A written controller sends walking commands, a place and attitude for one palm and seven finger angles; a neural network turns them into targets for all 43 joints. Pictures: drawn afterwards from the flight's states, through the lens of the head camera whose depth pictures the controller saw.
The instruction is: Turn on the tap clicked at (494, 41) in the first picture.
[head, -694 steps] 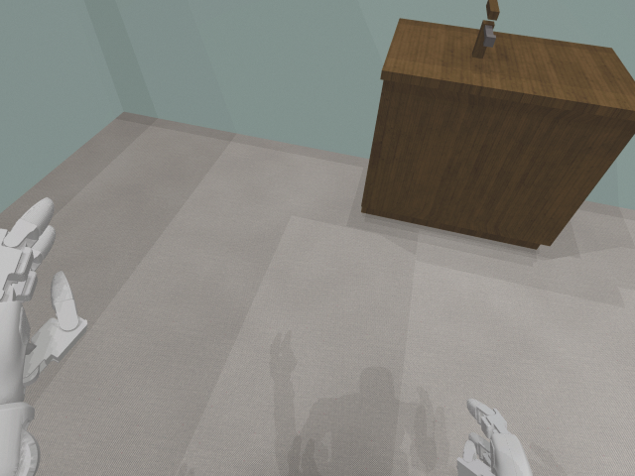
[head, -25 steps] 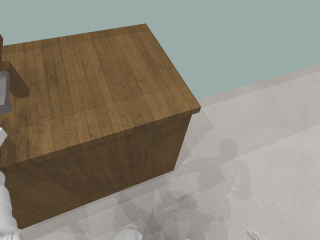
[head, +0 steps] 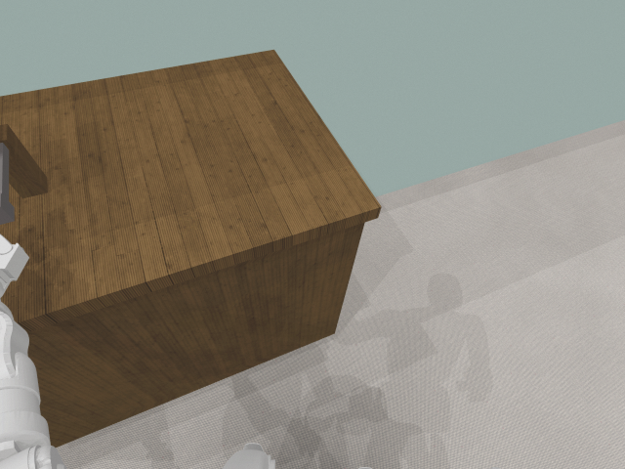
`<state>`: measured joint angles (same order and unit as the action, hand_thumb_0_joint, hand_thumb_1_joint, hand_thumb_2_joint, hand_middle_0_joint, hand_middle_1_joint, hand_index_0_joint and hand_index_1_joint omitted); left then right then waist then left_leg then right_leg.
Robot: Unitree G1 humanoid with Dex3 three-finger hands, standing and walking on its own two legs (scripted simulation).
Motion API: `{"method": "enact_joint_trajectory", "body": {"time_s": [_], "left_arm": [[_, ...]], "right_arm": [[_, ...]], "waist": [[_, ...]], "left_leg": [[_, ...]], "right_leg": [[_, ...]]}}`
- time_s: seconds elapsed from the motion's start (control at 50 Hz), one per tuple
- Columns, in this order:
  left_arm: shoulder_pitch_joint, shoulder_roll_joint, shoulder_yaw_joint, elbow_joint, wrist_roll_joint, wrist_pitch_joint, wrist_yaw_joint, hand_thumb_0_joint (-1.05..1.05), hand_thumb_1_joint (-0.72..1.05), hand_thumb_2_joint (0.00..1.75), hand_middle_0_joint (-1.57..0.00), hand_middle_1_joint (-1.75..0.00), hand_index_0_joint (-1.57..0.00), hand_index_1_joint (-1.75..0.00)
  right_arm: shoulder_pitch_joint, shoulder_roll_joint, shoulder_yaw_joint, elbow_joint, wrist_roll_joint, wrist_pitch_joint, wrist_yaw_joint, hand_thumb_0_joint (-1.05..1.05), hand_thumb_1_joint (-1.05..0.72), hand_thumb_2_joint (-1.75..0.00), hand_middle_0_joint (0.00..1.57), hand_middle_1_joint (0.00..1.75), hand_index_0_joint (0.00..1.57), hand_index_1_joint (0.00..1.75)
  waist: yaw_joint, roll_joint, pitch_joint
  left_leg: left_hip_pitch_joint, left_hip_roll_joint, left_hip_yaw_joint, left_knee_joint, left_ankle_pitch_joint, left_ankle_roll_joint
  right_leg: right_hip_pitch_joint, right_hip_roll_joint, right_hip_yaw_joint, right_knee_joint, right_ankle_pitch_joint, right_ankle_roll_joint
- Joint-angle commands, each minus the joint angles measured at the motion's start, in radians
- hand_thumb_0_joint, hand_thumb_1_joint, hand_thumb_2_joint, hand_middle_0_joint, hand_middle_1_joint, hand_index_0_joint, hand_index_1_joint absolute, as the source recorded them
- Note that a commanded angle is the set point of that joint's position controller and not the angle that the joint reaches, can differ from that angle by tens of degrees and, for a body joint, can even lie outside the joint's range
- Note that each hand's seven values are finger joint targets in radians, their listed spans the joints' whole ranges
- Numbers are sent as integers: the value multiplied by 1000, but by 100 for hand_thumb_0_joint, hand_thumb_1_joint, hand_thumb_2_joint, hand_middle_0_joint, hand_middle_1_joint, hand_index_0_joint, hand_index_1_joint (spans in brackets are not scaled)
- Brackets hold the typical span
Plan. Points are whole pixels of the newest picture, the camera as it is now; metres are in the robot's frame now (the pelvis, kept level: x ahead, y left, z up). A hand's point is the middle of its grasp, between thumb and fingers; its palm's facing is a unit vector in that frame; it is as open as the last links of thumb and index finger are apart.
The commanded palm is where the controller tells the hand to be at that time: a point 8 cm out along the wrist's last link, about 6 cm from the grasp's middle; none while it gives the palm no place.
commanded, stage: push the lever round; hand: left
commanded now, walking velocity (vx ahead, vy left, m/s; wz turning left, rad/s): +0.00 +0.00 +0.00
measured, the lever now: out of the picture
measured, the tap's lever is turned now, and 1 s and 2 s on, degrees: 1 17 39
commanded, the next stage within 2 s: none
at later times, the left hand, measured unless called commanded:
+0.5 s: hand (46, 238) +0.37 +0.34 +0.07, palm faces +0.72 -0.69 -0.06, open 7.8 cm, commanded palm +0.33 +0.35 +0.07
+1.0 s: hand (81, 221) +0.40 +0.31 +0.07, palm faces +0.80 -0.59 -0.07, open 8.0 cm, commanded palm +0.36 +0.32 +0.07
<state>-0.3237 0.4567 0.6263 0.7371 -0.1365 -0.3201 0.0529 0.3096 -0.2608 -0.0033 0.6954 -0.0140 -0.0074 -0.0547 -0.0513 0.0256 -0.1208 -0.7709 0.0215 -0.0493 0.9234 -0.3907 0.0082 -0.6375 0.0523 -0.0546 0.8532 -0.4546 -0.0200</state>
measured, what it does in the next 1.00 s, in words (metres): stands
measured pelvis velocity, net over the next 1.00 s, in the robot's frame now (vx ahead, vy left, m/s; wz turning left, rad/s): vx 0.00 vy -0.01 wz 0.03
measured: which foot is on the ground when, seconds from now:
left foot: down 0.00-1.00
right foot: down 0.00-1.00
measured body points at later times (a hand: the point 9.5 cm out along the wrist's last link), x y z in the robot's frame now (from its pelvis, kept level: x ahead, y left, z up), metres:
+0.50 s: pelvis +0.00 +0.01 +0.00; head +0.06 +0.02 +0.45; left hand +0.33 +0.38 +0.07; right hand +0.10 -0.25 -0.11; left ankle +0.03 +0.11 -0.69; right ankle -0.02 -0.11 -0.69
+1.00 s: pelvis +0.00 -0.01 +0.00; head +0.07 +0.01 +0.45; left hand +0.36 +0.34 +0.07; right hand +0.08 -0.26 -0.12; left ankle +0.03 +0.11 -0.69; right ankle -0.02 -0.11 -0.69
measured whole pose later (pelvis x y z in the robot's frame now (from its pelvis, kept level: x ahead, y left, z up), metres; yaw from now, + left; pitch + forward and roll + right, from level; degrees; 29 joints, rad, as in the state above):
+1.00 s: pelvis +0.00 -0.01 +0.00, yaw +1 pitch +14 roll -3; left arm -0.53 0.29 0.52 0.82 0.03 -0.29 0.54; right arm 0.29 -0.23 -0.01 0.74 -0.07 0.02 -0.02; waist -0.07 0.03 -0.14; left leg -0.78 0.01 -0.07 0.92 -0.39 0.00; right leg -0.64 0.04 -0.07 0.86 -0.47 -0.03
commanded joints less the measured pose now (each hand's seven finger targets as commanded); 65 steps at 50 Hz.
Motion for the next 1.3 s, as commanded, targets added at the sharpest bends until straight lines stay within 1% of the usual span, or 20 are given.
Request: {"method": "enact_joint_trajectory", "body": {"time_s": [0.0,0.04,0.12,0.2,0.36,0.44,0.58,0.6,0.64,0.72,0.78,0.8,0.88,0.96,1.0,1.08,1.1,1.12,1.16,1.28], "left_arm": [[-245,312,40,-243,5,-65,56,0,90,90,-15,-15,-15,-15],[-240,296,37,-245,1,-59,74,0,90,90,-15,-15,-15,-15],[-285,270,7,-246,18,-50,103,0,90,90,-15,-15,-15,-15],[-334,272,5,-261,40,-55,143,0,90,90,-15,-15,-15,-15],[-381,178,-75,-269,65,-45,210,0,90,90,-15,-15,-15,-15],[-398,140,-98,-267,80,-26,261,0,90,90,-15,-15,-15,-15],[-443,91,-140,-258,123,-33,336,0,90,90,-15,-15,-15,-15],[-450,114,-117,-242,130,-32,346,0,90,90,-15,-15,-15,-15],[-491,82,-148,-232,139,-35,363,0,90,90,-15,-15,-15,-15],[-520,105,-127,-204,157,-36,398,0,90,90,-15,-15,-15,-15],[-547,82,-146,-174,170,-29,419,0,90,90,-15,-15,-15,-15],[-546,111,-117,-166,176,-29,429,0,90,90,-15,-15,-15,-15],[-611,54,-166,-175,188,-38,462,0,90,90,-15,-15,-15,-15],[-606,68,-137,-123,201,-38,500,0,90,90,-15,-15,-15,-15],[-593,111,-95,-117,211,-38,517,0,90,90,-15,-15,-15,-15],[-633,77,-122,-81,225,-31,543,0,90,90,-15,-15,-15,-15],[-619,117,-81,-55,232,-27,552,0,90,90,-15,-15,-15,-15],[-654,99,-106,-63,234,-27,555,0,90,90,-15,-15,-15,-15],[-671,74,-121,-52,238,-28,565,0,90,90,-15,-15,-15,-15],[-711,87,-103,-20,249,-41,596,0,90,90,-15,-15,-15,-15]], "right_arm": [[19,-160,-52,-92,-2,-28,-8,0,-90,-90,20,30,20,30],[16,-158,-54,-95,-3,-28,-7,0,-90,-90,20,30,20,30],[6,-151,-47,-89,-2,-26,-9,0,-90,-90,20,30,20,30],[8,-152,-48,-85,-10,-26,-11,0,-90,-90,20,30,20,30],[5,-146,-48,-76,-16,-25,-4,0,-90,-90,20,30,20,30],[6,-144,-49,-76,-20,-22,0,0,-90,-90,20,30,20,30],[7,-139,-53,-63,-31,-18,11,0,-90,-90,20,30,20,30],[11,-140,-52,-56,-32,-15,9,0,-90,-90,20,30,20,30],[6,-136,-51,-56,-33,-13,11,0,-90,-90,20,30,20,30],[13,-136,-51,-50,-40,-8,12,0,-90,-90,20,30,20,30],[15,-132,-51,-48,-43,-4,14,0,-90,-90,20,30,20,30],[20,-136,-53,-43,-42,0,13,0,-90,-90,20,30,20,30],[20,-128,-55,-40,-48,2,21,0,-90,-90,20,30,20,30],[32,-129,-58,-36,-55,7,27,0,-90,-90,20,30,20,30],[35,-131,-59,-38,-57,15,28,0,-90,-90,20,30,20,30],[36,-124,-59,-37,-59,22,35,0,-90,-90,20,30,20,30],[44,-129,-60,-32,-61,28,34,0,-90,-90,20,30,20,30],[44,-126,-57,-37,-61,31,35,0,-90,-90,20,30,20,30],[47,-123,-61,-37,-63,30,38,0,-90,-90,20,30,20,30],[72,-125,-65,-22,-73,37,48,0,-90,-90,20,30,20,30]], "waist": [[15,100,-254],[14,67,-274],[6,108,-245],[-2,84,-261],[-9,125,-297],[-16,86,-291],[-24,91,-306],[-22,99,-289],[-33,88,-289],[-31,83,-309],[-40,75,-305],[-33,92,-308],[-52,109,-330],[-51,43,-331],[-35,63,-340],[-50,68,-318],[-45,60,-308],[-57,51,-306],[-61,57,-320],[-62,64,-359]], "left_leg": [[265,-17,-22,-123,247,29],[255,-20,-15,-124,242,31],[254,-19,-18,-131,215,27],[264,-15,-30,-129,211,27],[318,-12,-43,-131,252,11],[317,-13,-48,-135,267,12],[336,-13,-49,-126,283,7],[324,-11,-54,-129,273,5],[320,-13,-56,-132,248,6],[308,-17,-52,-124,254,11],[298,-21,-42,-121,245,15],[296,-20,-44,-120,248,14],[326,-19,-41,-111,264,12],[282,-25,-31,-101,266,23],[264,-27,-27,-99,270,23],[251,-29,-17,-97,247,27],[237,-28,-20,-98,243,28],[231,-29,-18,-101,238,30],[237,-30,-11,-94,239,32],[250,-29,-15,-79,278,30]], "right_leg": [[58,8,33,-110,270,1],[79,5,35,-111,283,6],[54,2,36,-113,255,3],[48,2,33,-109,245,1],[28,-1,25,-103,253,-4],[35,-1,19,-108,264,-2],[23,-1,19,-107,268,-4],[20,-2,19,-107,258,-7],[12,-3,18,-108,243,-6],[27,-6,22,-106,261,-6],[32,-7,22,-113,269,-3],[33,-9,26,-112,268,-6],[16,-8,21,-111,278,-4],[46,-9,26,-111,305,1],[68,-12,32,-106,321,0],[56,-14,32,-115,310,4],[59,-14,31,-114,303,2],[62,-16,32,-116,306,5],[60,-15,34,-118,314,7],[60,-15,33,-104,343,7]]}}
